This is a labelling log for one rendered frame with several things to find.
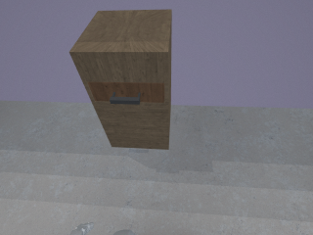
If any handle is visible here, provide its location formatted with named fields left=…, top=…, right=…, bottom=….
left=110, top=92, right=141, bottom=105

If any cabinet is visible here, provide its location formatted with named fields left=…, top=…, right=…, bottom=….
left=69, top=9, right=172, bottom=150

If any drawer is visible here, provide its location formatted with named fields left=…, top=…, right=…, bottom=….
left=87, top=81, right=165, bottom=103

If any left robot hand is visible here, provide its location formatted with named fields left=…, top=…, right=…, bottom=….
left=69, top=222, right=94, bottom=235

